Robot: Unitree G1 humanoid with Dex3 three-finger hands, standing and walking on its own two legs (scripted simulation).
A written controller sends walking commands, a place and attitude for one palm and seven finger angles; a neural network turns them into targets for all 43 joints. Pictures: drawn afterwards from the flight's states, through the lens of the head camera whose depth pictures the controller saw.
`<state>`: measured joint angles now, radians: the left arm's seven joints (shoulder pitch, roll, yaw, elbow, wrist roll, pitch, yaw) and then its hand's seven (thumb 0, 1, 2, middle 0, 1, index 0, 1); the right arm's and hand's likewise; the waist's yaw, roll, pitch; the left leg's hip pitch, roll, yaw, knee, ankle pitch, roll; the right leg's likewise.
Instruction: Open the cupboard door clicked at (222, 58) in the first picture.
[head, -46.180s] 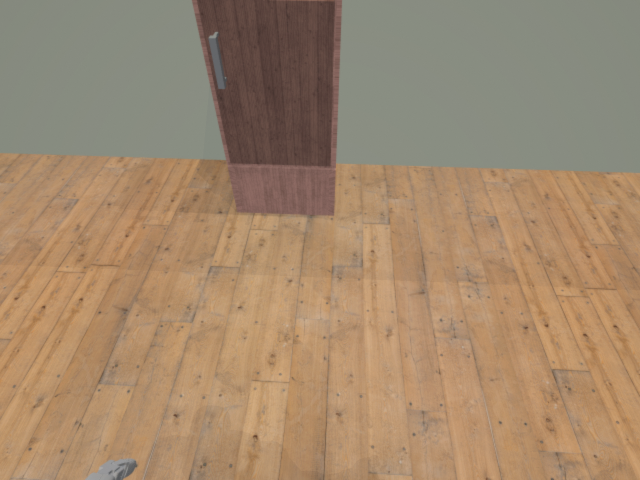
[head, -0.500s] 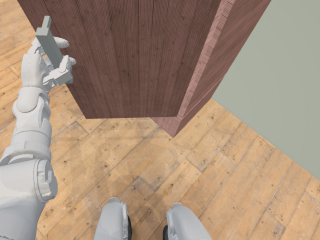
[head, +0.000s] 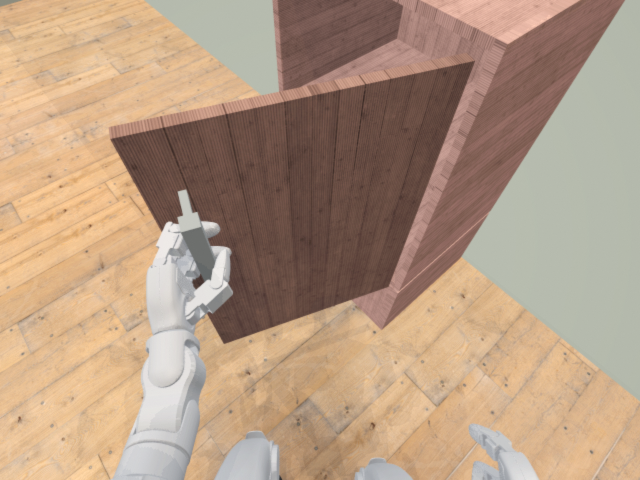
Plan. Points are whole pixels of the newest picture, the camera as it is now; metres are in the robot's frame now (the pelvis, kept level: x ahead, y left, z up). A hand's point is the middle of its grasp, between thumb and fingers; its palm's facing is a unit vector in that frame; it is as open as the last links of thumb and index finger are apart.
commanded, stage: pull the door open along its arc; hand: left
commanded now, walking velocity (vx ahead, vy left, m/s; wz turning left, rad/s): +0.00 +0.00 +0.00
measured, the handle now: (202, 246) +0.40 +0.17 +0.04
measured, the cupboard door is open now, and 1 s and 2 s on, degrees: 70 89 91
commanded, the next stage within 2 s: open thumb and fingers to let go in 0.44 s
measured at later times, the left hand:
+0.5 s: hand (286, 356) +0.26 +0.05 +0.04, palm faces +0.38 -0.93 +0.02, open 6.1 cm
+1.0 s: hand (286, 355) +0.26 +0.05 +0.03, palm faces +0.37 -0.93 +0.00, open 11.4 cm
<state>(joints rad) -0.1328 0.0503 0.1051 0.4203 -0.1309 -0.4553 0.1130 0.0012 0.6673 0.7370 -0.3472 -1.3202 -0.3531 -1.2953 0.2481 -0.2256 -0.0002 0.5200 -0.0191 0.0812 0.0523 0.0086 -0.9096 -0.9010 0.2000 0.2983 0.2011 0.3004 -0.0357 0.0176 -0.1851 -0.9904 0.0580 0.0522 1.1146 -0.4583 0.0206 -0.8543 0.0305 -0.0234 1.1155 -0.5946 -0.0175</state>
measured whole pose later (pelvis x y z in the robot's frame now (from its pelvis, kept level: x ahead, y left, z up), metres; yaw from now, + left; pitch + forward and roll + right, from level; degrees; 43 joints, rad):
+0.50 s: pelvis +0.00 -0.04 +0.00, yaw +4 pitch +15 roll +1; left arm 0.26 -0.10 -0.19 0.17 0.06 -0.44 0.45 0.00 0.68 0.77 -0.29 -1.31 -0.34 -1.33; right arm 0.24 -0.21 0.00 0.54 -0.07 0.04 0.04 0.01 -0.91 -0.90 0.20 0.30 0.20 0.30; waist -0.01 0.03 -0.19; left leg -0.91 0.04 -0.01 1.08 -0.43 -0.04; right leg -0.78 0.02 -0.08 1.13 -0.62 -0.08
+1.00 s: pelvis +0.00 -0.04 +0.00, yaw +5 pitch +16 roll +2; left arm 0.23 -0.09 -0.21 0.17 0.07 -0.43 0.46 0.00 -0.12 0.47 -0.33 -1.24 -0.35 -1.24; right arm 0.20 -0.20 0.01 0.55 -0.07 0.00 0.02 0.01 -0.91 -0.90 0.20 0.30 0.20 0.30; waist 0.00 0.03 -0.19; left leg -0.95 0.02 -0.01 1.10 -0.44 -0.04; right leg -0.81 0.01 -0.09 1.16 -0.64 -0.08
